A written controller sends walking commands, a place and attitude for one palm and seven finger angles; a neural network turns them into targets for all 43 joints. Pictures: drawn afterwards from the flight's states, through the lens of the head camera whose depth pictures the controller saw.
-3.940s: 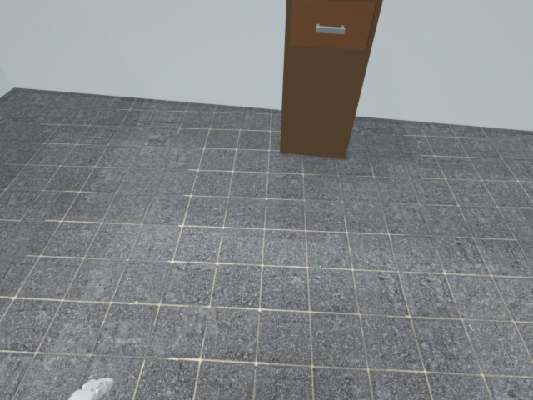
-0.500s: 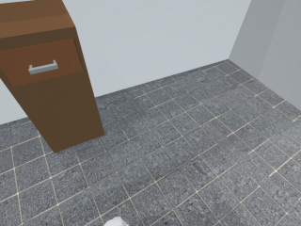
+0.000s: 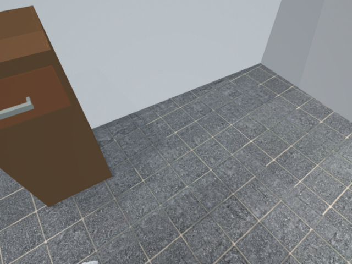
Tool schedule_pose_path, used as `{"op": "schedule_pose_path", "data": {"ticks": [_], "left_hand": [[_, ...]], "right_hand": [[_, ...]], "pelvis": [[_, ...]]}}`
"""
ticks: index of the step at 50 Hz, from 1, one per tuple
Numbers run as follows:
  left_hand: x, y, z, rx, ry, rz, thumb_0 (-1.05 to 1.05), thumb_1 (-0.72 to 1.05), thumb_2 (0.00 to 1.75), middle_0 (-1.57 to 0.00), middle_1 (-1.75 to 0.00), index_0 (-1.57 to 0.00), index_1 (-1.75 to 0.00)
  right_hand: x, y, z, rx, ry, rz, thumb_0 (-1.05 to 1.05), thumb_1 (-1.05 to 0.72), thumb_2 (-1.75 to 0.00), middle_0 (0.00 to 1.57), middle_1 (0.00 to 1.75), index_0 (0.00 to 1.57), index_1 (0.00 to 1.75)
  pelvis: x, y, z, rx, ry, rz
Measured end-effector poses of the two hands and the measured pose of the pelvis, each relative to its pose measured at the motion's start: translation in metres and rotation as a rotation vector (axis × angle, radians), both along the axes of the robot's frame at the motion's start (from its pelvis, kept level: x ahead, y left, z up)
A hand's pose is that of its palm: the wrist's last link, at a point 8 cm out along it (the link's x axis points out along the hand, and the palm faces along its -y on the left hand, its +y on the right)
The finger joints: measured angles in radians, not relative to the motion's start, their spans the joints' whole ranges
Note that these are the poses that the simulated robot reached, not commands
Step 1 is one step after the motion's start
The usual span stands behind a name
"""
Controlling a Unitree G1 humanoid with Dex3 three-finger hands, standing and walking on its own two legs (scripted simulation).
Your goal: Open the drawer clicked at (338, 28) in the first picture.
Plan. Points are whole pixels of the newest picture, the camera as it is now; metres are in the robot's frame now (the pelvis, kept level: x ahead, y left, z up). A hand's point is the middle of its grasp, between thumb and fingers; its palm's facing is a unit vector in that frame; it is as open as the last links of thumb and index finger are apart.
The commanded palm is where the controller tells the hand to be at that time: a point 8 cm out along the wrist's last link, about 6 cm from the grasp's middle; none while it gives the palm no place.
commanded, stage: turn to face it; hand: left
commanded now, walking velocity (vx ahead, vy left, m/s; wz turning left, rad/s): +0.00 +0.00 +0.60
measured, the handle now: (12, 107) +0.60 +0.58 -0.04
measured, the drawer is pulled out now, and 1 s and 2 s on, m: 0.00 0.00 0.00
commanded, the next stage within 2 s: take the last steps up to it in 0.84 s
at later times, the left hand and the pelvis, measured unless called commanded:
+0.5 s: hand out of the picture +0.01 +0.25 -0.18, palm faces +0.34 -0.92 -0.22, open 7.4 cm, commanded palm none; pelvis +0.01 +0.03 +0.00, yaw +17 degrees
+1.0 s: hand out of the picture -0.01 +0.17 -0.14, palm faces +0.47 -0.84 -0.26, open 7.4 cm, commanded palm none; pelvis +0.02 -0.02 +0.01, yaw +27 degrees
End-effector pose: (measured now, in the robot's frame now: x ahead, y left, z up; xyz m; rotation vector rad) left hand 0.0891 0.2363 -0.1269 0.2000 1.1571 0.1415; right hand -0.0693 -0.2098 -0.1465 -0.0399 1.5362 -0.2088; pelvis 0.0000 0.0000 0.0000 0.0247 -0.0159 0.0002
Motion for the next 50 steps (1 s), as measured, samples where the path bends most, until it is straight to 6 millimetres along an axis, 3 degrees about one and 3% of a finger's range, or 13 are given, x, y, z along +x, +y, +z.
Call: {"op": "schedule_pose_path", "data": {"ticks": [4, 10, 17, 21, 27, 34, 43, 50], "left_hand": [[0.015, -0.014, 0.009, 0.006, -0.046, 0.025, 0.0, 0.92, 0.9, -0.2, -0.3, -0.2, -0.3], [0.0, -0.014, 0.014, -0.002, -0.054, 0.134, -0.01, 0.92, 0.9, -0.2, -0.3, -0.2, -0.3], [-0.042, 0.02, -0.008, -0.018, -0.004, 0.254, -0.01, 0.91, 0.9, -0.2, -0.3, -0.2, -0.3], [-0.076, 0.045, -0.03, -0.034, 0.061, 0.328, 0.0, 0.91, 0.9, -0.2, -0.3, -0.2, -0.3], [-0.107, 0.062, -0.016, -0.023, 0.124, 0.387, 0.0, 0.91, 0.9, -0.2, -0.3, -0.2, -0.3], [-0.119, 0.058, 0.002, 0.008, 0.125, 0.431, 0.0, 0.91, 0.9, -0.2, -0.3, -0.2, -0.3], [-0.109, 0.015, 0.011, 0.052, 0.058, 0.456, 0.0, 0.91, 0.9, -0.2, -0.3, -0.2, -0.3], [-0.126, -0.025, 0.02, 0.021, 0.057, 0.514, 0.0, 0.91, 0.9, -0.2, -0.3, -0.2, -0.3]], "right_hand": [[0.024, -0.009, -0.008, 0.03, 0.019, 0.036, 0.01, -0.92, -0.9, 0.2, 0.3, 0.2, 0.3], [0.104, -0.024, 0.0, 0.006, -0.113, 0.15, 0.01, -0.91, -0.9, 0.2, 0.3, 0.2, 0.3], [0.204, -0.017, 0.019, -0.078, -0.302, 0.323, 0.01, -0.91, -0.9, 0.19, 0.3, 0.2, 0.29], [0.243, -0.001, 0.027, -0.129, -0.396, 0.414, 0.01, -0.91, -0.9, 0.19, 0.3, 0.2, 0.29], [0.253, 0.019, 0.042, -0.132, -0.399, 0.485, 0.0, -0.91, -0.9, 0.19, 0.3, 0.2, 0.3], [0.248, 0.033, 0.034, -0.061, -0.363, 0.51, 0.01, -0.91, -0.9, 0.2, 0.3, 0.2, 0.3], [0.235, 0.014, -0.002, 0.042, -0.287, 0.509, 0.01, -0.91, -0.9, 0.2, 0.3, 0.2, 0.3], [0.234, -0.005, 0.002, 0.041, -0.229, 0.546, 0.01, -0.91, -0.9, 0.2, 0.3, 0.2, 0.3]], "pelvis": [[0.009, -0.007, 0.0, -0.009, 0.001, 0.059], [0.016, -0.008, 0.007, -0.007, -0.002, 0.136], [0.016, 0.009, -0.001, -0.031, -0.006, 0.224], [0.015, 0.025, -0.014, -0.043, -0.004, 0.263], [0.013, 0.033, 0.002, -0.053, 0.01, 0.307], [0.016, 0.029, 0.01, -0.042, 0.014, 0.352], [0.02, -0.004, 0.0, -0.008, 0.008, 0.405], [0.018, -0.019, 0.01, 0.006, 0.001, 0.472]]}}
